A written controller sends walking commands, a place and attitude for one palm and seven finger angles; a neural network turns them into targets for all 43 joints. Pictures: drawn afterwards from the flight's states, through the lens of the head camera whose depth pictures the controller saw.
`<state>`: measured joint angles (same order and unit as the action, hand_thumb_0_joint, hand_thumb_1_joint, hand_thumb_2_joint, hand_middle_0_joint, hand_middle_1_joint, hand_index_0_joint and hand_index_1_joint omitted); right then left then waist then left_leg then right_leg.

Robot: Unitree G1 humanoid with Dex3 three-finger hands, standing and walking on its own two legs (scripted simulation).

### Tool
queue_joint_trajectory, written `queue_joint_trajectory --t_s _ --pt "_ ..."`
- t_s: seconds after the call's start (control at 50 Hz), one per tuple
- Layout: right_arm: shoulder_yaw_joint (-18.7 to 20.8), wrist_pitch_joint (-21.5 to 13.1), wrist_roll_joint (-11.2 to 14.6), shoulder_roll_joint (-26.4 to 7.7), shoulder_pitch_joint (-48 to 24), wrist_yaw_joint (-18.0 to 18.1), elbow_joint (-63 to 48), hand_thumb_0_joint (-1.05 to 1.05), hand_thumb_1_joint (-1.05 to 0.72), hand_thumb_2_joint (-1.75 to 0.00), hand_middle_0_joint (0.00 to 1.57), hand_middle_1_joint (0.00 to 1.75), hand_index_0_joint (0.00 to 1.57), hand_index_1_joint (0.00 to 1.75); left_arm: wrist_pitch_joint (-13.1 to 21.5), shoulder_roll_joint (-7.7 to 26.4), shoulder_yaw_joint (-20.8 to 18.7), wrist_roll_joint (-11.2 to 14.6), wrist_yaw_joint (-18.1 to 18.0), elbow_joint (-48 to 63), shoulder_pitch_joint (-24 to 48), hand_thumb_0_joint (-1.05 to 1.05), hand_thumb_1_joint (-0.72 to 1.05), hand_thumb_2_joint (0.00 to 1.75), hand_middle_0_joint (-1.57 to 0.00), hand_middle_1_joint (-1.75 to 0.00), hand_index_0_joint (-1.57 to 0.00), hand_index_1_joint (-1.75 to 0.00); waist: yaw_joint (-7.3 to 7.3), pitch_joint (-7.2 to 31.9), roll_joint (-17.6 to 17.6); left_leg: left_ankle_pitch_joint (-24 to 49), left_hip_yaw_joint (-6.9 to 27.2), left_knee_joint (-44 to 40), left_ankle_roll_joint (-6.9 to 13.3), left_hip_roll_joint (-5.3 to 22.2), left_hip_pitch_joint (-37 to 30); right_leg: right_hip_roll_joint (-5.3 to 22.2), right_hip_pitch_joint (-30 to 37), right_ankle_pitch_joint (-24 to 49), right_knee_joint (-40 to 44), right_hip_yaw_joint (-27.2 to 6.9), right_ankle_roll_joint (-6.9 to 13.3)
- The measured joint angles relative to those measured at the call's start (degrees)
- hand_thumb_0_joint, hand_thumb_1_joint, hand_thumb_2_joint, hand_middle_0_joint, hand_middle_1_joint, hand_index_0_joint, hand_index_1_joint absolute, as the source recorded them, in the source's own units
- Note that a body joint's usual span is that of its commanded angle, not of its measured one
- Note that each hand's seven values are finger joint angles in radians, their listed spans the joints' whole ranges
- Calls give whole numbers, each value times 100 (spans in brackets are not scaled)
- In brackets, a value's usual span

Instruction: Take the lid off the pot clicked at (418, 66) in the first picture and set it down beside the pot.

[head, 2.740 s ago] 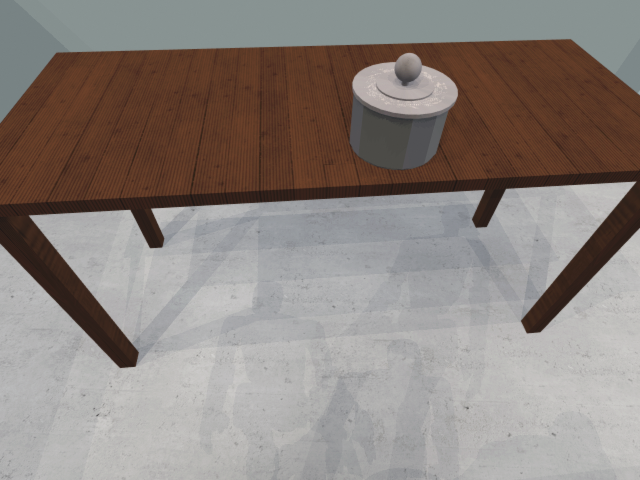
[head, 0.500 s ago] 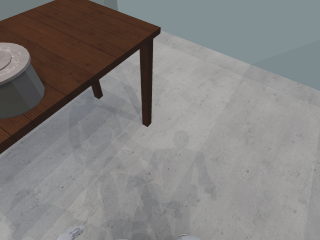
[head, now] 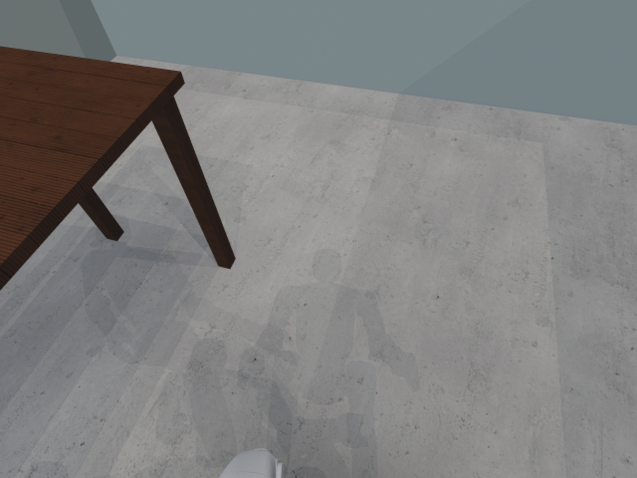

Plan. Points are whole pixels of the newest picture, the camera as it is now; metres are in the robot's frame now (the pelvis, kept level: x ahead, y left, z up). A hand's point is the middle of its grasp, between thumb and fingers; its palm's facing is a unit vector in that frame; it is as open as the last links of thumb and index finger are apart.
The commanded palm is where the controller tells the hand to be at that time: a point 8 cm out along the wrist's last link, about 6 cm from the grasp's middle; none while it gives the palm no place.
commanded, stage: walk to a spot facing it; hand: left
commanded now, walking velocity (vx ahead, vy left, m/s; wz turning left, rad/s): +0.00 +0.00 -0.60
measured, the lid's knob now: out of the picture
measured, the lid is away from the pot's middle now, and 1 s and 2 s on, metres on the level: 0.00 0.00 0.00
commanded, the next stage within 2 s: turn to face it in 0.88 s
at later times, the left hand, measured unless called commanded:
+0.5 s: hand (245, 408) +0.23 +0.14 -0.15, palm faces -0.36 -0.91 -0.21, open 7.4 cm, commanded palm none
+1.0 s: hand (310, 350) +0.34 +0.05 -0.19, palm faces -0.45 -0.88 -0.17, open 7.3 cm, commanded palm none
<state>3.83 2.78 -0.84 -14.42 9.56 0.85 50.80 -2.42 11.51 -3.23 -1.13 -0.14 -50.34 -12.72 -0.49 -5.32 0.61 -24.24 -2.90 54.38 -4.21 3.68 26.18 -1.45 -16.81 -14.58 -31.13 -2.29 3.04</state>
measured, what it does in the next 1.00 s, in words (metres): walks ahead, turning right: left foot, then right foot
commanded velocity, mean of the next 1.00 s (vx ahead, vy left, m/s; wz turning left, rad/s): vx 0.27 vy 0.00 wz -0.39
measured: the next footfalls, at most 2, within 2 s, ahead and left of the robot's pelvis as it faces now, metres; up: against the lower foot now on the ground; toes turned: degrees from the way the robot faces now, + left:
left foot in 0.18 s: +0.07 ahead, +0.14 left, +0.00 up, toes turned -6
right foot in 0.56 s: +0.14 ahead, -0.21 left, +0.00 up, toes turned -29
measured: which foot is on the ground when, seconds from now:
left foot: up 0.00-0.16, down 0.18-0.56, up 0.58-0.92, down 0.94-1.00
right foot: down 0.00-0.18, up 0.20-0.54, down 0.56-0.94, up 0.96-1.00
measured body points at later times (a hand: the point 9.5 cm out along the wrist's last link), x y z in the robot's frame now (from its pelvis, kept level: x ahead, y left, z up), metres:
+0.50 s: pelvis +0.06 -0.02 +0.00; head +0.09 -0.03 +0.45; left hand +0.25 +0.19 -0.14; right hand -0.04 -0.25 -0.14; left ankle +0.03 +0.14 -0.74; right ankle +0.09 -0.18 -0.70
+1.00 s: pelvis +0.23 -0.11 -0.01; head +0.24 -0.09 +0.44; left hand +0.36 +0.10 -0.17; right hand +0.19 -0.36 -0.14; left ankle +0.33 -0.05 -0.74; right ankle +0.11 -0.18 -0.70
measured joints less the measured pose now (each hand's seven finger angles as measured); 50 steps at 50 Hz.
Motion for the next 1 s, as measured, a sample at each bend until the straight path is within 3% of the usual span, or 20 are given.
queue_joint_trajectory --t_s 0.1,0.16,0.2,0.24,0.32,0.38,0.46,0.52,0.56,0.58,0.62,0.64,0.68,0.8,0.9,0.94,0.96,1.0 --pt "-51 -86 44 133 -212 16 -161 1 -91 -90 20 30 20 30 -51 46 -30 -1 17 -68 -97 1 90 90 -20 -30 -21 -30 -89 55 -161 45 95 -869 60 -236 -338 -186 -35 120 90 -371 -36" --pt "-123 -198 41 213 -160 26 -237 1 -91 -90 20 30 20 30 -97 103 -67 20 41 -88 -160 1 90 90 -20 -30 -21 -30 -116 184 -244 256 69 -1919 165 -341 -863 -301 -114 53 -65 -552 -103" --pt "-178 -299 -13 225 -25 30 -294 1 -91 -90 20 30 20 30 -142 135 -106 28 86 -84 -200 1 90 90 -20 -30 -21 -30 -69 315 -204 605 119 -2382 350 -262 -1018 -401 -398 -667 -704 -463 -167" --pt "-246 -351 -64 293 138 19 -269 0 -91 -90 20 30 20 30 -161 215 -166 -22 169 -116 -141 1 90 90 -20 -30 -20 -30 -44 308 -292 800 11 -2347 432 -218 -1099 -261 -766 -1024 -1738 -167 -264" --pt "-314 -395 -66 370 554 -3 -80 0 -91 -90 20 30 20 30 -93 335 -227 -71 323 -113 -81 1 90 90 -20 -30 -20 -30 -58 373 -346 878 -264 -2858 372 -58 -1537 163 -1372 -526 -2997 249 -433" --pt "-293 -459 -59 349 839 -16 69 0 -91 -90 20 30 20 30 -86 341 -214 -78 373 -107 -21 1 91 90 -20 -30 -20 -30 -14 378 -269 867 -502 -3112 301 91 -1820 454 -1539 -312 -2884 405 -518" --pt "-236 -511 -87 267 1162 -58 248 0 -91 -90 20 30 20 30 -97 313 -166 -78 408 -119 188 1 91 90 -20 -30 -20 -30 143 289 -156 684 -836 -3176 142 297 -2109 684 -1450 -270 -1854 578 -535" --pt "-179 -507 -111 172 1376 -92 394 1 -91 -90 20 30 20 30 -49 295 -117 -72 421 -98 410 1 91 90 -19 -30 -20 -30 296 196 -60 388 -1054 -2955 -48 501 -2252 661 -1164 -317 -1037 732 -454" --pt "-151 -487 -98 106 1565 -113 470 1 -91 -90 20 30 20 30 90 315 -73 -66 425 -23 555 1 91 90 -19 -30 -20 -30 375 139 8 -8 -1086 -2283 -119 728 -2120 545 -752 -223 -385 845 -273" --pt "-149 -437 -70 91 1604 -132 527 1 -91 -90 20 30 20 30 216 336 -61 -52 395 19 636 1 91 90 -20 -30 -20 -30 375 105 -12 -315 -973 -1438 -70 795 -1813 519 -777 284 -406 844 -175" --pt "-130 -292 -24 24 1467 -125 700 1 -91 -90 20 30 20 30 367 260 -41 27 281 48 746 1 91 90 -20 -30 -20 -30 387 -22 58 -537 -442 324 72 730 -1062 425 -790 182 -780 876 -88" --pt "-113 -248 -20 -3 1366 -118 761 1 -91 -90 20 30 20 30 389 211 -19 44 234 47 735 1 91 90 -20 -30 -20 -30 384 -35 86 -435 -291 910 117 675 -724 368 -701 46 -770 875 -73" --pt "-77 -219 -51 -23 1140 -115 768 1 -91 -90 20 30 20 30 380 118 16 38 151 -7 638 1 91 90 -20 -30 -20 -30 374 -8 98 -91 -210 1302 132 616 -216 256 -446 -37 -509 824 -66" --pt "-58 -358 -75 168 560 -169 400 1 -91 -90 19 30 19 30 359 -57 65 -26 71 -379 190 0 91 90 -20 -30 -20 -30 296 214 -62 594 -322 -55 94 431 342 73 261 97 344 556 -65" --pt "-111 -514 -54 381 271 -207 250 1 -91 -90 20 30 19 30 353 -1 11 -17 74 -616 -205 0 92 90 -20 -30 -21 -30 71 327 -174 959 -394 -1543 145 162 -119 12 736 -202 430 335 -172" --pt "-153 -634 -68 396 264 -188 185 1 -91 -90 20 30 20 30 327 -3 -20 8 80 -659 -427 0 92 90 -20 -30 -21 -30 8 412 -124 1069 -396 -2207 276 111 -504 -50 730 -550 42 253 -203" --pt "-164 -686 -97 431 238 -163 177 0 -91 -90 20 30 20 30 298 16 -43 20 82 -703 -486 0 91 90 -20 -30 -21 -30 11 428 -158 1242 -440 -2101 470 100 -493 -24 550 -867 -534 245 -193" --pt "-211 -703 -119 529 232 -123 174 0 -91 -90 20 30 20 30 223 65 -74 -15 84 -809 -511 1 91 90 -20 -30 -20 -30 11 412 -265 1077 -601 -1871 647 84 -563 71 24 -1186 -1951 254 -159"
